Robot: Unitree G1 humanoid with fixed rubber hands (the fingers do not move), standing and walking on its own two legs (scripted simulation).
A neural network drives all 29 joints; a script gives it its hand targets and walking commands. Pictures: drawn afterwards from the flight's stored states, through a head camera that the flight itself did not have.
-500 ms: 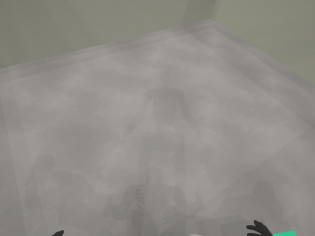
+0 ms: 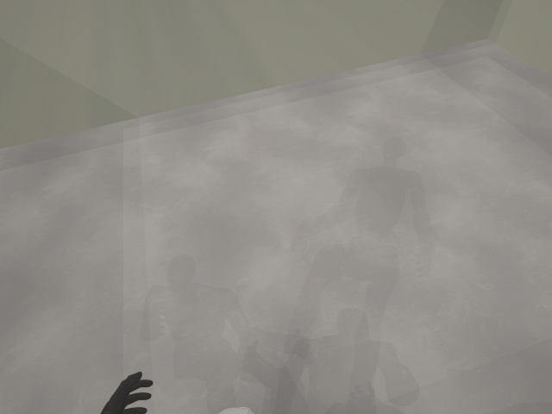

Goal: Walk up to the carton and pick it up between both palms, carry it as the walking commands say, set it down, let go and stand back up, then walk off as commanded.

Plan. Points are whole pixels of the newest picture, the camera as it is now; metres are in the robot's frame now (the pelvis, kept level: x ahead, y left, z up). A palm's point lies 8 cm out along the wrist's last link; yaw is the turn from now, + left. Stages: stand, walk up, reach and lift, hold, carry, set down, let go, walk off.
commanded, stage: walk off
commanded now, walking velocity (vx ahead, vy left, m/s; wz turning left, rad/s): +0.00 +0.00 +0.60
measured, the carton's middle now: out of the picture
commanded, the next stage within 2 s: stand in 1.58 s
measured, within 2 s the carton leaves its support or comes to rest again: neither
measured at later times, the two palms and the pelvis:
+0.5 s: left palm out of the picture +0.00 +0.33 -0.12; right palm (424, 406) +0.17 -0.19 -0.09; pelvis -0.02 +0.04 +0.00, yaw +17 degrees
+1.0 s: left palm out of the picture -0.07 +0.28 -0.09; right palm (397, 369) +0.22 -0.17 -0.12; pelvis -0.01 -0.01 +0.00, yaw +36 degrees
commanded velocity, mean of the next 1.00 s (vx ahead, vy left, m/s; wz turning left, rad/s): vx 0.00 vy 0.00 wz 0.60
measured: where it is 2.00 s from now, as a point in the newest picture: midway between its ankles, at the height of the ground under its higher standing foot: outside the picture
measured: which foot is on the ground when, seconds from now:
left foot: up 0.00-0.22, down 0.24-0.72, up 0.74-1.00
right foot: down 0.00-0.24, up 0.26-0.70, down 0.72-1.00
